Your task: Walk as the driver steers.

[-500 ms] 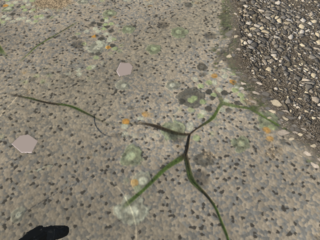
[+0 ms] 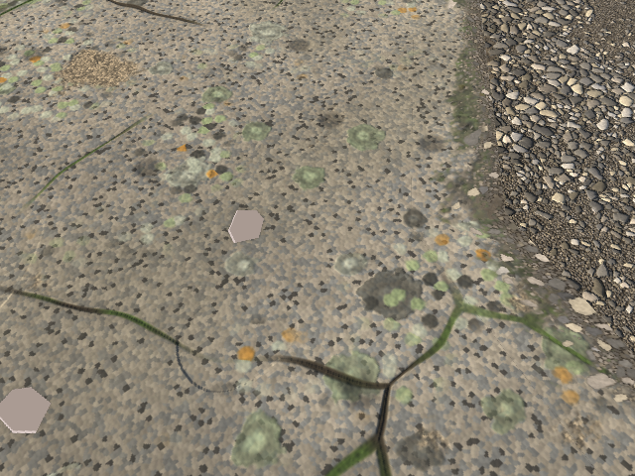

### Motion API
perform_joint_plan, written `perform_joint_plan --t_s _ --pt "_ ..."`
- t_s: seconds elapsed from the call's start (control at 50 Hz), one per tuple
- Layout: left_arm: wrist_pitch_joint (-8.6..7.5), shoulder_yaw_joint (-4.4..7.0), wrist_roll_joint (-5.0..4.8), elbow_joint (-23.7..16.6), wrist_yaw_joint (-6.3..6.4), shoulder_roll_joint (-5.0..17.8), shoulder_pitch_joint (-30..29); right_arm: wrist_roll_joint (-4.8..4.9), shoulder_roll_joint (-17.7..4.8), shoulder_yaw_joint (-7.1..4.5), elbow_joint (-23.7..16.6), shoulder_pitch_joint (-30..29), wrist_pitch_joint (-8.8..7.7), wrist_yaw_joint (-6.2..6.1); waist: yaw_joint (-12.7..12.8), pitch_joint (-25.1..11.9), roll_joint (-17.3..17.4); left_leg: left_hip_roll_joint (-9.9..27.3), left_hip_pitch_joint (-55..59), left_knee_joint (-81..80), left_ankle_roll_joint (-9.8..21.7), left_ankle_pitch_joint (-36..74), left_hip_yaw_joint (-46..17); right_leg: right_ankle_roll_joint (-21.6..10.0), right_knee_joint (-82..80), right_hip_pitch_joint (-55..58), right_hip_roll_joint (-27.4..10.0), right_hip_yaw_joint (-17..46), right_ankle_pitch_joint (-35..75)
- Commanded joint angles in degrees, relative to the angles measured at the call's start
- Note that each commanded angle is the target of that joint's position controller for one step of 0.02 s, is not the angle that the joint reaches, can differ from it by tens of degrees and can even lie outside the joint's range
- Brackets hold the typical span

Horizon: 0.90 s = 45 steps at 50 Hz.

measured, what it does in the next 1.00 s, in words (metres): walks ahead, turning left: left foot, then right foot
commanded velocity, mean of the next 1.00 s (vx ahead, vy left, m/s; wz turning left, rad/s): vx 0.14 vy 0.00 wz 0.50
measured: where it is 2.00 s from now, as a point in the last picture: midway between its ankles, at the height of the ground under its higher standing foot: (243, 473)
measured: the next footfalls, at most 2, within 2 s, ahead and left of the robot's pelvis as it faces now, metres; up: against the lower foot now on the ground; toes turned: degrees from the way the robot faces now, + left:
left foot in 0.12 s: +0.27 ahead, +0.14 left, +0.00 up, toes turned +5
right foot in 0.60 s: +0.37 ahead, -0.06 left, +0.00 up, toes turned +27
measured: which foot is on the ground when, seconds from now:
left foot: up 0.00-0.10, down 0.12-0.60, up 0.62-1.00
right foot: down 0.00-0.14, up 0.16-0.58, down 0.60-1.00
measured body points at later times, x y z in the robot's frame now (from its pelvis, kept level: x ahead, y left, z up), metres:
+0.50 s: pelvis +0.21 +0.05 -0.01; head +0.25 +0.07 +0.44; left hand +0.31 +0.35 -0.10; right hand +0.41 -0.20 -0.10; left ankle +0.23 +0.14 -0.74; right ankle +0.34 -0.10 -0.70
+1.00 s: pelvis +0.24 +0.04 -0.01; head +0.27 +0.07 +0.44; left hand +0.21 +0.36 -0.11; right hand +0.53 -0.10 -0.10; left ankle +0.18 +0.14 -0.74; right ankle +0.34 -0.08 -0.74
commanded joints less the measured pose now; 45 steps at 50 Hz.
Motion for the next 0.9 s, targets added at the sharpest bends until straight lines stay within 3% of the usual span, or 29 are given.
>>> perform_joint_plan --t_s 0.02,0.06,0.08,0.1,0.12,0.14,0.16,0.18,0.2,0.22,0.24,0.28,0.32,0.36,0.4,0.46,0.5,0.54,0.58,0.6,0.62,0.64,0.66,0.68,0.7,0.72,0.78,0.86,0.9 --pt "-0.29 2.96 -0.16 -0.3 0.25 9.9 3.0 0.43 -4.5 -0.94 -6.4 -8.3 -1.08 1.07 2.3 3.3 -5.4 -1.0 -2.3 -3.0 2.3 -2.1 -0.2 -7.4 -3.7 1.6 -18.5 4.6 17.4" --pt "0.44 3.11 -0.19 0.3 0.64 10.1 2.2 0.02 -4.6 -1.08 -7.1 -7.7 -1.18 1.8 1.2 3.1 -5.7 -2.3 -1.9 -4.7 3.9 -7.4 0.5 -5.9 0.2 5.2 -19.2 2.9 27.5" --pt "0.86 3.17 -0.04 0.0 1.03 10.6 0.9 -0.51 -5.4 -1.52 -6.7 -5.1 -1.23 2.0 -0.3 1.0 -6.6 -4.3 2.3 -5.0 4.7 -9.5 2.3 -4.6 4.2 5.7 -18.4 1.5 39.1" --pt "1.35 3.29 0.02 -0.5 1.56 11.2 -0.2 -1.0 -7.1 -2.45 -5.9 -0.6 -1.22 1.94 -2.7 -2.8 -7.7 -6.9 8.7 -4.9 5.5 -10.4 4.6 -3.2 10.8 5.9 -17.1 0.3 51.0" --pt "1.86 3.06 0.0 -1.2 2.13 10.9 -1.4 -1.23 -9.3 -3.77 -4.2 6.6 -1.28 1.61 -6.8 -7.2 -6.7 -9.1 18.7 -7.6 6.8 -5.5 5.8 -1.0 21.8 3.2 -14.2 -2.3 55.9" --pt "1.64 2.26 1.07 -2.7 2.73 9.2 -0.1 -1.39 -13.5 -4.88 -3.8 13.5 -1.07 0.94 -9.0 -14.0 -1.4 -0.9 35.3 -5.7 10.5 12.5 -5.1 2.4 38.5 -8.8 -11.2 -4.1 38.8" --pt "0.54 0.12 2.21 -3.7 1.63 2.5 9.3 -1.71 -17.8 -5.23 -4.9 12.9 -0.95 0.81 -3.0 -23.0 13.8 16.1 57.8 -5.2 23.9 25.9 -33.4 7.4 62.1 -32.9 0.7 -2.3 -18.2" --pt "-0.18 0.82 1.37 -2.3 0.85 8.6 6.5 -0.82 -12.2 -4.45 -5.5 15.7 -0.15 0.51 -8.3 -30.2 5.5 15.1 60.5 -8.6 23.6 20.0 -37.1 7.2 67.2 -35.4 -0.9 6.6 -21.0" --pt "-0.4 1.24 -0.7 -4.5 0.49 9.8 0.3 -0.69 -10.6 -3.92 -6.4 12.1 0.43 0.06 -8.6 -22.5 3.7 12.8 54.8 -9.7 21.1 17.4 -29.2 6.7 66.5 -39.1 -3.9 6.7 -17.5" --pt "-0.3 0.98 -0.44 -5.4 0.88 9.4 -3.3 -0.24 -9.5 -3.73 -6.8 9.1 1.08 -0.34 -7.6 -15.7 -1.8 10.2 46.5 -11.1 18.9 15.9 -24.2 6.6 62.8 -39.9 -6.1 5.0 -14.2" --pt "0.2 1.16 0.29 -6.0 1.42 9.5 -5.4 -0.3 -9.1 -3.55 -7.5 6.8 1.68 -0.78 -6.3 -10.7 -3.6 8.9 38.0 -12.8 18.3 16.3 -21.7 7.0 59.6 -38.9 -7.2 4.4 -12.0" --pt "1.67 1.27 0.56 -6.0 1.94 8.7 -3.2 -1.31 -9.3 -3.59 -8.1 4.5 2.29 -1.15 -2.6 -7.7 -0.9 5.9 27.0 -16.1 17.8 15.4 -19.0 7.6 53.8 -32.5 -7.8 4.1 -10.3" --pt "2.28 0.68 0.8 -4.9 2.57 6.7 -0.9 -1.31 -10.0 -3.97 -8.1 3.2 2.47 -1.51 -1.3 -7.8 0.7 4.4 22.6 -16.3 17.6 19.9 -16.0 9.0 46.7 -30.0 -7.1 2.9 -9.2" --pt "2.62 0.55 1.11 -4.6 3.07 6.2 -1.6 -0.96 -11.2 -4.49 -7.8 3.6 3.1 -2.19 -1.5 -10.0 1.0 3.6 21.9 -15.2 16.9 20.2 -15.3 10.2 41.8 -28.8 -6.2 2.8 -5.0" --pt "3.06 0.61 0.92 -4.6 3.08 6.2 -3.3 -0.35 -11.4 -4.67 -7.9 3.2 4.17 -2.93 -1.9 -11.4 1.5 2.2 21.1 -14.8 15.1 12.6 -15.4 10.6 37.8 -27.2 -5.5 3.3 -0.1" --pt "3.32 0.72 0.45 -5.7 2.68 5.9 -7.8 -0.1 -11.0 -4.66 -8.3 2.9 5.66 -3.68 -3.3 -9.8 3.3 0.6 20.1 -15.1 13.1 -3.6 -18.4 10.4 31.5 -26.4 -4.5 4.3 2.6" --pt "2.88 0.89 0.24 -6.3 2.31 6.0 -9.8 -0.24 -10.9 -4.72 -8.4 3.3 6.23 -3.81 -4.1 -8.6 4.9 0.6 21.2 -14.4 12.7 -8.2 -21.2 9.8 26.9 -25.7 -3.8 4.9 1.6" --pt "2.05 1.28 0.05 -6.5 1.93 6.5 -10.3 -0.24 -10.5 -4.71 -8.6 3.7 6.53 -3.75 -4.3 -8.3 6.2 1.0 23.8 -12.2 12.3 -5.7 -24.3 9.0 21.5 -23.9 -3.2 5.3 0.0" --pt "1.15 1.89 -0.1 -5.5 1.61 6.8 -7.4 0.44 -9.6 -4.47 -9.1 2.2 6.79 -3.82 -2.0 -8.0 6.6 -0.9 24.4 -8.7 10.0 -5.1 -25.5 7.2 8.8 -17.3 -3.8 4.5 6.9" --pt "0.94 2.61 0.41 -5.2 1.8 9.1 -6.2 0.38 -7.8 -3.96 -9.4 3.4 6.78 -3.81 -2.5 -8.8 4.1 -3.3 21.1 -4.8 7.6 -12.6 -24.0 5.0 5.4 -10.8 -9.5 7.8 12.4" --pt "1.49 3.44 1.41 -6.4 2.38 13.2 -7.7 -0.66 -4.5 -3.06 -9.3 8.0 6.66 -3.55 -6.1 -10.1 -9.7 -10.0 14.2 7.2 3.9 -34.0 -15.2 -1.0 5.8 -4.2 -22.4 18.8 26.4" --pt "2.14 3.81 3.02 -5.3 2.06 13.4 -6.1 -0.4 -7.6 -3.87 -10.9 7.0 6.08 -3.43 -5.2 -8.4 -20.3 -13.9 3.7 18.1 1.0 -45.5 -7.6 -10.2 4.0 -3.9 -29.3 30.2 33.4" --pt "2.17 3.19 2.37 -6.0 1.98 10.5 -6.7 -0.7 -11.9 -5.25 -9.3 8.1 5.95 -3.41 -4.5 -8.0 -14.4 -10.2 2.5 27.7 -1.0 -42.9 -7.8 -11.4 4.7 -4.4 -29.0 27.7 32.3" --pt "2.33 2.6 1.72 -6.3 2.19 8.0 -8.3 -0.11 -12.5 -5.87 -8.2 7.8 6.49 -3.47 -4.5 -7.2 -10.6 -9.3 2.1 31.3 -2.2 -39.0 -7.2 -9.0 5.9 -5.2 -25.3 21.3 30.4" --pt "2.61 2.22 1.02 -6.8 2.32 6.8 -9.9 0.17 -11.2 -5.8 -7.2 8.3 7.43 -3.75 -4.9 -6.4 -9.1 -8.5 2.1 33.5 -3.5 -36.5 -6.4 -6.9 6.4 -5.8 -22.1 16.3 28.4" --pt "2.9 2.14 0.56 -6.7 2.52 6.7 -10.8 0.15 -10.0 -5.48 -7.5 7.9 8.01 -3.75 -4.7 -5.3 -9.4 -8.0 1.5 34.8 -4.4 -34.1 -5.5 -6.5 6.2 -6.6 -21.1 13.8 28.1" --pt "3.93 2.53 1.16 -6.0 3.16 7.5 -9.7 0.67 -6.3 -4.35 -9.4 4.6 8.22 -3.34 -3.0 -4.8 -12.5 -6.8 2.4 28.3 -5.5 -30.5 -1.1 -7.0 4.7 -5.8 -18.8 7.6 27.2" --pt "4.62 3.7 0.83 -5.4 3.14 9.8 -9.6 0.23 -5.2 -3.7 -11.2 2.0 7.96 -2.42 -1.5 -7.2 -14.0 -4.3 9.1 16.4 -4.8 -30.2 1.1 -8.1 4.9 -4.7 -21.4 4.7 27.6" --pt "4.68 4.14 0.35 -5.1 2.72 10.6 -10.0 0.2 -5.8 -3.92 -11.4 2.3 8.11 -1.93 -1.5 -7.5 -14.7 -4.2 12.9 11.4 -3.8 -29.4 2.8 -8.0 5.1 -5.6 -22.3 3.6 26.7"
